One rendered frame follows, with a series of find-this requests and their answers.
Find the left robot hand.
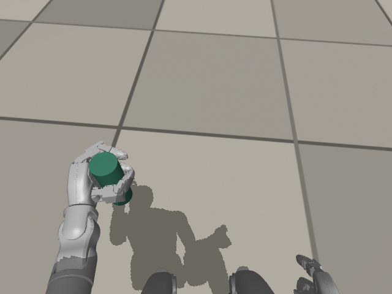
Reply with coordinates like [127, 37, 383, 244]
[67, 141, 135, 208]

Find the left robot arm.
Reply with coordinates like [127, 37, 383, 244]
[46, 204, 100, 294]

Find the can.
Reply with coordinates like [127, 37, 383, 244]
[89, 152, 132, 206]

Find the right robot hand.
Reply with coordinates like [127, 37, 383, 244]
[293, 255, 340, 294]

